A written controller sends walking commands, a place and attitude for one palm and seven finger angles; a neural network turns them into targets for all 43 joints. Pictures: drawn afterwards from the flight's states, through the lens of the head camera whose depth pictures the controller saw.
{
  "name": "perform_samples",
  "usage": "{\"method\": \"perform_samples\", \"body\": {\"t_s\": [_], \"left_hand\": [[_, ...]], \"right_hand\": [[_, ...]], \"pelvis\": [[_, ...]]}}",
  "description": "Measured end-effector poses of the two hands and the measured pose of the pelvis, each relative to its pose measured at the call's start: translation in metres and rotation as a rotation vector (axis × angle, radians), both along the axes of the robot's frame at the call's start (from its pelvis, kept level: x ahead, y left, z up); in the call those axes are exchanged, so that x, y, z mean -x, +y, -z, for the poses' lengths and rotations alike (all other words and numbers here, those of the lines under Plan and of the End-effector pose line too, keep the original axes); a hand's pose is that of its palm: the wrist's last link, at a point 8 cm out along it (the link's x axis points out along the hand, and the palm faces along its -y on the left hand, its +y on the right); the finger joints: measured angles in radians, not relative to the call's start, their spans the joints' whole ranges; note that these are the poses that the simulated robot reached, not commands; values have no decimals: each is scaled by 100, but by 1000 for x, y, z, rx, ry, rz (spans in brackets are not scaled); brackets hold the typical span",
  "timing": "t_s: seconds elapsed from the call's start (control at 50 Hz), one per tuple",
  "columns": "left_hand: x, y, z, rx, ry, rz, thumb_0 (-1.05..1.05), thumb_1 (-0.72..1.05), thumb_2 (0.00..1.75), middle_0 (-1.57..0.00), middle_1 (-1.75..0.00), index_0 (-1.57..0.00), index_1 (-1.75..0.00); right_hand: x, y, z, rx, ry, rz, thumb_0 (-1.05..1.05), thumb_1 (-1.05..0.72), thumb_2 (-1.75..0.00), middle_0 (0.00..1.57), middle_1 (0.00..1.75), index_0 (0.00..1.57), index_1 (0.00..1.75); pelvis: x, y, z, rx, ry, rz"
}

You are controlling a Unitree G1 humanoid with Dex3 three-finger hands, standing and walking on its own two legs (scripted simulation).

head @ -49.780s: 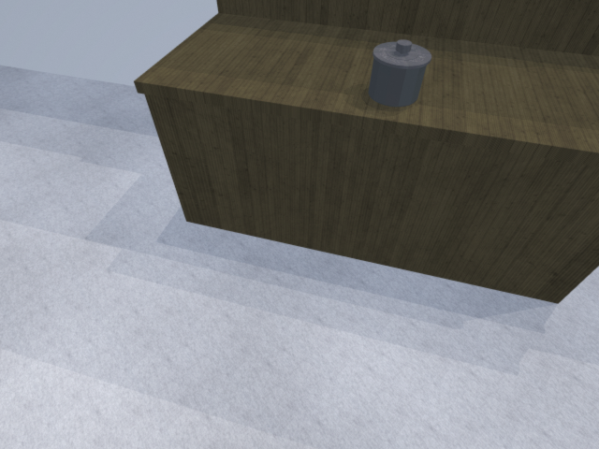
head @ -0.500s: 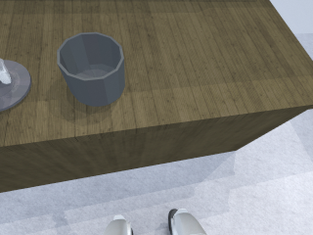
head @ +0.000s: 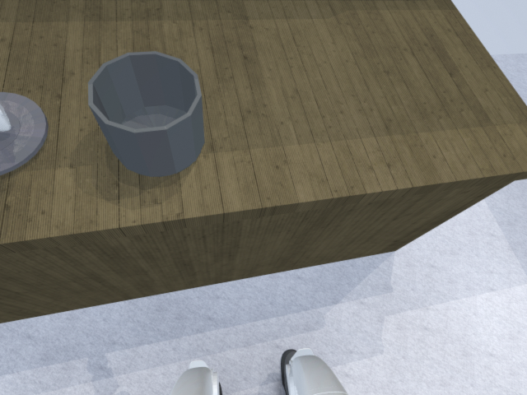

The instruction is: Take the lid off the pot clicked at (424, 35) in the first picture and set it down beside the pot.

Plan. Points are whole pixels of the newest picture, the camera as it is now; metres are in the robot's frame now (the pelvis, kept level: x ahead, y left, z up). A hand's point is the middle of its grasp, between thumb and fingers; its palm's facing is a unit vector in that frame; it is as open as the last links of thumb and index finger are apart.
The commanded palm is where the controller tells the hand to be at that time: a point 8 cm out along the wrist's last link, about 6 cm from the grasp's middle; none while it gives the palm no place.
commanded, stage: raise the empty hand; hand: left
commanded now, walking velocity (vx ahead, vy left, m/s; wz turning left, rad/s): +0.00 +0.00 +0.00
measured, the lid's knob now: out of the picture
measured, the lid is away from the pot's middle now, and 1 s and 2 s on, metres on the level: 0.26 0.26 0.26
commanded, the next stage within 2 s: draw the hand back to the body in 1.36 s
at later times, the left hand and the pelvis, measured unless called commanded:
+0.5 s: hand out of the picture +0.47 +0.37 +0.08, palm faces -0.45 -0.14 -0.88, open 10.9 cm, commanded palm +0.51 +0.36 +0.14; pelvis +0.01 +0.00 +0.01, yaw +0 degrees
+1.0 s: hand out of the picture +0.46 +0.38 +0.13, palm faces -0.42 -0.16 -0.90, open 10.9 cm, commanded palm +0.50 +0.37 +0.19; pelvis +0.03 -0.01 +0.03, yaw +1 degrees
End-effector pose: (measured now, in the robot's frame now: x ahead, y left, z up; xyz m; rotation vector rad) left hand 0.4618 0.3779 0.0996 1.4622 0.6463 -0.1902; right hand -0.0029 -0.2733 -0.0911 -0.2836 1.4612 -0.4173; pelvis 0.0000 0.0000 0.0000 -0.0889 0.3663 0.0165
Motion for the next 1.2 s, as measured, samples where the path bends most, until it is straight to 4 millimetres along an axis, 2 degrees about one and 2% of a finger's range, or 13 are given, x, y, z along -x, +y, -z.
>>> {"method": "perform_samples", "body": {"t_s": [0.18,0.58,0.78,0.96,1.2], "left_hand": [[-3,-1,-3,1,-6,0,0,13,36,-36,-105,-28,-101],[-12,-7,-49,3,-54,-26,0,13,36,-28,-101,-28,-101],[-11,-3,-67,9,-57,-49,0,13,36,-28,-101,-28,-101],[-7,2,-86,11,-77,-57,0,13,36,-28,-101,-28,-101],[-5,-1,-111,9,-107,-47,0,13,36,-28,-101,-28,-101]], "right_hand": [[-6,0,1,0,0,3,0,-90,-90,21,30,20,30],[-16,-2,-6,-33,-29,16,0,-90,-90,21,30,20,30],[-23,-6,-11,-37,-36,12,0,-90,-90,21,30,20,30],[-33,-9,-16,-36,-50,-1,0,-90,-90,21,30,20,30],[-51,-7,-19,-48,-97,-25,0,-90,-90,21,30,20,30]], "pelvis": [[-3,-1,-1,1,3,-1],[-15,-5,-14,-11,-39,-2],[-21,-7,-19,-17,-58,-3],[-25,-8,-25,-18,-78,-10],[-28,-7,-30,-23,-108,-17]]}}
